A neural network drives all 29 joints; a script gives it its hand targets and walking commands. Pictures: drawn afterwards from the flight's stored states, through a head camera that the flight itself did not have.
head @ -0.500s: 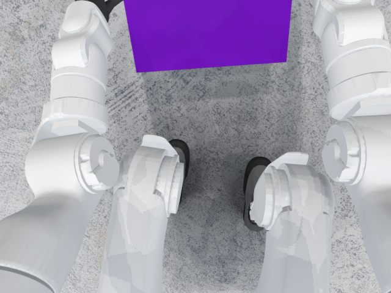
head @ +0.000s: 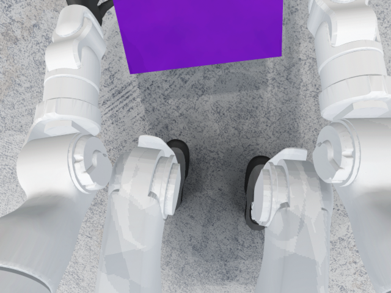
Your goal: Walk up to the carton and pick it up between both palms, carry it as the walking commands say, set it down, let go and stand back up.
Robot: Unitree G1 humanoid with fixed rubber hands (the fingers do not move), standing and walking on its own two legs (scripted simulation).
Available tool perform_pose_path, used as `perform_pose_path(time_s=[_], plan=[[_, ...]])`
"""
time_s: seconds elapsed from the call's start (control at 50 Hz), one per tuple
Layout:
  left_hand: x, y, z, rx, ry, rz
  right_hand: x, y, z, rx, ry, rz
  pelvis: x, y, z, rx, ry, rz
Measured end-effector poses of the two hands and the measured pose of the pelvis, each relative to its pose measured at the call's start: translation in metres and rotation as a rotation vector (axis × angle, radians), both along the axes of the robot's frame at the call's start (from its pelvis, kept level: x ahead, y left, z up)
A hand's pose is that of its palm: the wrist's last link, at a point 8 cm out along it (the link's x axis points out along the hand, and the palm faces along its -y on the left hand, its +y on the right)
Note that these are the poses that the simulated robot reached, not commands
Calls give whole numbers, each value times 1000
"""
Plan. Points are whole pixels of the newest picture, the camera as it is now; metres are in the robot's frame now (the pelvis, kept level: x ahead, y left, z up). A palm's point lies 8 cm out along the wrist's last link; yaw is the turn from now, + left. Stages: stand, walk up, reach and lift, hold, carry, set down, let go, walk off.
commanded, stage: set down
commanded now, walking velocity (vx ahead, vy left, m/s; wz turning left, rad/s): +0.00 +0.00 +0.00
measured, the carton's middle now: out of the picture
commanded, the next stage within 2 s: none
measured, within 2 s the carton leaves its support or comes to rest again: rests again in 0.88 s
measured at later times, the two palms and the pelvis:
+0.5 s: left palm (86, 5) +0.52 +0.21 -0.17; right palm out of the picture +0.56 -0.13 -0.18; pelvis +0.00 +0.00 +0.00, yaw +0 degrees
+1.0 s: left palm (99, 18) +0.50 +0.20 -0.19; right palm out of the picture +0.55 -0.15 -0.21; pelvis +0.00 +0.00 +0.00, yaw +0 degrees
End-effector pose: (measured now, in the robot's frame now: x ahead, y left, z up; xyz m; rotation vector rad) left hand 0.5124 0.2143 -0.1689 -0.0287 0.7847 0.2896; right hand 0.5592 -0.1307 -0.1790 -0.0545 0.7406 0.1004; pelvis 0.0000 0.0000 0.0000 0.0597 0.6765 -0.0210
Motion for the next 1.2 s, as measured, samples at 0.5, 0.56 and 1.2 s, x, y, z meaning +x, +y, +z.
perform_pose_path(time_s=[0.5,0.56,1.2], plan=[[5,0,-5,-1,-3,-7,4,-1,-5,4,-12,13,3,-1,-4,4,-16,2],[5,1,-5,0,-4,-7,4,-1,-6,5,-14,14,3,-1,-5,4,-18,2],[-16,-9,-20,18,25,-15,-4,-43,-12,-98,12,-48,-12,-4,-7,1,-87,-15]])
